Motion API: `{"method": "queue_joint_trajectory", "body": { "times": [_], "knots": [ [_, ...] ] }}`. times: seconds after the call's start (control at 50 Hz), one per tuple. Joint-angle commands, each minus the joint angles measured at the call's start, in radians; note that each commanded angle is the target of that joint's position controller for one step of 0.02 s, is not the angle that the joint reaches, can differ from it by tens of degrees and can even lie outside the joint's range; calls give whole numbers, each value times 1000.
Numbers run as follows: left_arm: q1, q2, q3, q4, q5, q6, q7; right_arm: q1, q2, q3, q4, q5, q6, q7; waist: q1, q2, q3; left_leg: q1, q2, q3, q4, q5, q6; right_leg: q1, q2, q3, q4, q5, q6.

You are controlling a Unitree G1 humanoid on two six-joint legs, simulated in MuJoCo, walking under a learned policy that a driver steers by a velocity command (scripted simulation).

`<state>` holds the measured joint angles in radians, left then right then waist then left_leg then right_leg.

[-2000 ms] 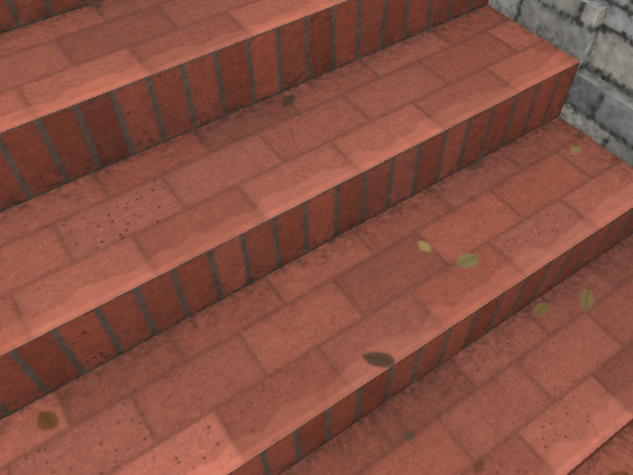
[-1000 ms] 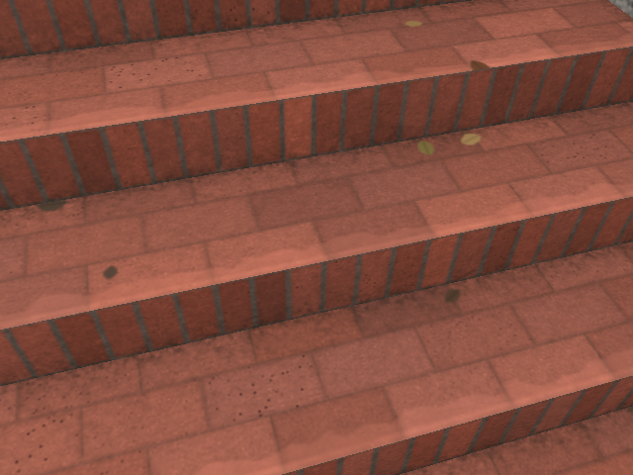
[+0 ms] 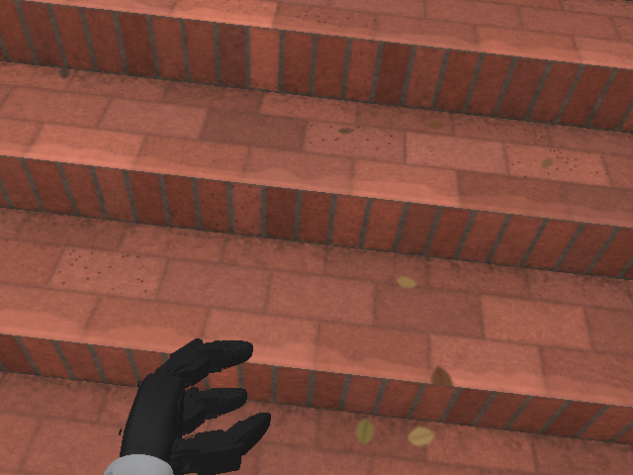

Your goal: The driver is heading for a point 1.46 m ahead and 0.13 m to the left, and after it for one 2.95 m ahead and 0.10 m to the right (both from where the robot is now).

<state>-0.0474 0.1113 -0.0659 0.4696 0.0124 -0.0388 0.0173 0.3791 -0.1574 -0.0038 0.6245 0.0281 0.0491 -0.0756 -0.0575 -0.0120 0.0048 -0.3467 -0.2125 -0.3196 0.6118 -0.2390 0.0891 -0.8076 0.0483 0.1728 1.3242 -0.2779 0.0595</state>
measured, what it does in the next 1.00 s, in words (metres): steps to the right: right foot, then left foot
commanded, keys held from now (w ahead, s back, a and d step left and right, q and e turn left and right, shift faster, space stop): q+shift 0.38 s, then e+shift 0.62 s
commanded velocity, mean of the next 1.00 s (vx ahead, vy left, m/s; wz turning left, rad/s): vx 0.01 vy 0.00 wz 0.19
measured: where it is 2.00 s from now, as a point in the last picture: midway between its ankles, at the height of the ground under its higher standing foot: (359, 379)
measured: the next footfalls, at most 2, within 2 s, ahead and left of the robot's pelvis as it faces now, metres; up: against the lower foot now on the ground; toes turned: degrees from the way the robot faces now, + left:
right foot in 0.18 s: +0.16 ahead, -0.19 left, +0.00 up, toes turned +18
left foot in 0.60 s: +0.08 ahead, +0.03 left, +0.00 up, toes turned +27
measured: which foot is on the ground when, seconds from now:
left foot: down 0.00-0.18, up 0.20-0.58, down 0.60-1.00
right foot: up 0.00-0.16, down 0.18-0.70, up 0.72-1.00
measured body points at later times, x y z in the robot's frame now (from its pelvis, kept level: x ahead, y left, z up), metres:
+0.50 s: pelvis +0.08 -0.12 +0.00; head +0.12 -0.10 +0.44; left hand +0.02 +0.15 -0.11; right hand +0.37 -0.18 -0.09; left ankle +0.05 +0.02 -0.67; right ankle +0.12 -0.20 -0.73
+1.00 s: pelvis +0.09 -0.11 -0.01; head +0.10 -0.14 +0.44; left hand +0.17 +0.18 -0.08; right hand +0.35 -0.29 -0.09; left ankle +0.05 +0.01 -0.73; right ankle +0.06 -0.26 -0.67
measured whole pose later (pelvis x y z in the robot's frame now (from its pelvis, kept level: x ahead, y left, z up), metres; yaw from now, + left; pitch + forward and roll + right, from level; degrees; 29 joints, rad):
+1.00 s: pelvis +0.09 -0.11 -0.01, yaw +9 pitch +1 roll +1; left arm 0.25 0.26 0.05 0.57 -0.01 0.07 0.03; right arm 0.07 -0.23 -0.01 0.59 -0.03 0.02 -0.06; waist 0.07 0.05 -0.01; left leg -0.27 0.15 0.28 0.64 -0.36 -0.03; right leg -0.47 -0.11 -0.02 1.13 -0.40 0.05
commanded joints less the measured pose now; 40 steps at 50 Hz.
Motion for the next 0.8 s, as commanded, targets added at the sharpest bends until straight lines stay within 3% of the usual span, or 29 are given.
{"method": "queue_joint_trajectory", "body": {
  "times": [0.02,0.08,0.12,0.14,0.16,0.18,0.2,0.22,0.24,0.26,0.28,0.32,0.36,0.38,0.42,0.46,0.5,0.54,0.56,0.58,0.62,0.64,0.66,0.68,0.72,0.74,0.76,0.78,0.8],
  "knots": [
    [1,84,55,-42,-21,14,26,-120,-186,-59,-156,4,-3,-16,62,163,-170,107,193,-290,-88,509,83,86,68,-110,-26,-34,36],
    [80,125,79,-21,-22,17,33,-196,-175,-63,-207,11,-12,-13,92,194,-148,190,249,-385,-71,618,47,117,53,-40,-234,-44,35],
    [195,174,109,12,2,19,42,-283,-197,-72,-226,10,-12,-7,148,285,-200,169,215,-293,-66,792,-29,395,43,-83,-502,-16,18],
    [199,214,132,36,-6,18,38,-266,-196,-77,-220,23,-14,-1,123,316,-190,185,191,-265,-23,847,-58,491,45,-117,-705,64,14],
    [223,230,148,59,-18,7,28,-269,-176,-75,-225,36,-15,7,150,195,-176,141,119,-187,115,719,-93,636,2,-74,-946,235,-10],
    [200,166,130,101,-32,9,6,-221,-112,-56,-214,23,-26,28,101,36,-155,45,45,-82,275,137,-115,770,-94,-13,-1031,446,-34],
    [174,121,105,100,-10,16,6,-176,-43,-31,-208,-9,-37,46,49,-134,-115,-209,-1,-18,484,-399,-126,902,-200,65,-874,869,-83],
    [168,155,116,49,28,29,14,-13,-73,-44,-184,-12,-43,62,-24,-168,-177,-319,2,-28,708,-522,-168,885,-432,258,-777,1268,-215],
    [157,224,149,37,37,44,43,15,-186,-74,-176,-10,-28,62,-53,-176,-159,-366,123,64,876,-445,-251,775,-541,410,-842,923,-340],
    [124,185,141,23,27,69,75,-72,-248,-81,-162,11,-9,50,-26,-132,-67,-401,210,170,908,-359,-278,686,-424,269,-884,528,-353],
    [177,174,135,24,20,85,99,-218,-228,-59,-195,28,5,55,41,-67,-32,-468,226,189,865,-272,-262,663,-327,181,-920,245,-314],
    [229,201,134,37,-4,97,117,-334,-190,-39,-247,31,19,80,76,-80,6,-497,248,201,826,-206,-265,632,-279,111,-968,130,-326],
    [257,226,138,38,18,92,126,-362,-170,-27,-253,32,15,93,93,-88,-25,-516,266,232,792,-183,-266,677,-289,18,-967,208,-330],
    [244,228,133,41,23,94,120,-365,-165,-27,-228,31,18,80,100,-90,-4,-505,270,279,730,-137,-255,642,-268,-61,-977,220,-308],
    [302,237,136,66,17,96,107,-397,-134,-13,-241,-5,22,71,133,-57,-57,-437,259,298,623,-157,-229,641,-279,-57,-953,288,-312],
    [292,279,142,64,4,61,84,-339,-114,-13,-226,-4,15,72,105,-108,-145,-307,276,273,522,-197,-193,659,-313,-39,-951,417,-304],
    [261,241,128,74,-12,41,69,-313,-80,-5,-188,-2,6,66,89,-83,-179,-175,270,293,342,-181,-166,645,-288,-64,-956,419,-286],
    [328,159,98,140,-10,37,44,-244,-19,2,-111,-5,7,66,83,-75,-148,5,246,333,123,-140,-149,594,-266,-62,-999,368,-283],
    [329,142,88,162,-12,40,28,-214,-10,-3,-83,-6,6,73,61,-67,-122,92,220,364,-25,-56,-143,583,-249,-80,-988,387,-277],
    [361,170,92,183,-9,44,13,-237,-25,-6,-77,-14,-1,86,71,-47,-80,128,193,388,-162,30,-132,590,-228,-82,-972,401,-261],
    [332,224,106,164,-1,31,6,-307,-136,-24,-124,-16,-16,54,84,-50,-73,234,288,265,-178,280,-118,555,-180,-54,-896,360,-197],
    [353,194,94,149,0,26,7,-338,-182,-35,-116,-42,-15,54,121,144,-161,288,336,247,-65,320,-54,491,-129,-123,-884,299,-162],
    [335,203,98,171,-13,26,12,-310,-118,-25,-132,-46,-11,55,71,103,-167,279,335,248,-79,244,-20,482,-99,-144,-826,215,-143],
    [317,204,105,165,-28,31,14,-278,-110,-23,-124,-44,-6,57,55,118,-128,271,355,224,-103,144,6,406,-67,-168,-759,175,-135],
    [292,180,116,133,-28,50,24,-221,-154,-43,-114,-45,-3,45,44,219,-75,236,511,95,-223,52,95,241,-17,-204,-463,-46,-96],
    [300,174,121,131,-30,60,28,-240,-151,-41,-140,-60,-10,34,25,266,-63,170,629,30,-286,141,177,196,-12,-179,-137,-274,-49],
    [348,206,144,131,-36,71,34,-268,-104,-24,-161,-68,-25,23,52,212,-54,114,682,4,-296,244,221,151,-19,-129,209,-400,16],
    [419,218,160,131,-38,83,48,-359,-86,-9,-181,-72,-41,12,123,209,-58,82,659,63,-265,318,193,117,-47,-82,418,-395,46],
    [437,204,159,119,-42,94,62,-425,-95,-8,-184,-56,-57,12,158,207,-64,59,640,131,-254,351,145,105,-64,-60,549,-360,59]
  ]
}}
Keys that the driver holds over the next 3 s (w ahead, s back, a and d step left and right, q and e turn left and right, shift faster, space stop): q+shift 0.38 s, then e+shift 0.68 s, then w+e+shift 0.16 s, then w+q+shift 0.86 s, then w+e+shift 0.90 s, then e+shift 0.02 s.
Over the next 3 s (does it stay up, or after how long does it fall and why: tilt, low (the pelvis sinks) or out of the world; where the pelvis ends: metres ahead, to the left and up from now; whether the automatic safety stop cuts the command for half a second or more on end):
stays up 1.27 0.24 0.55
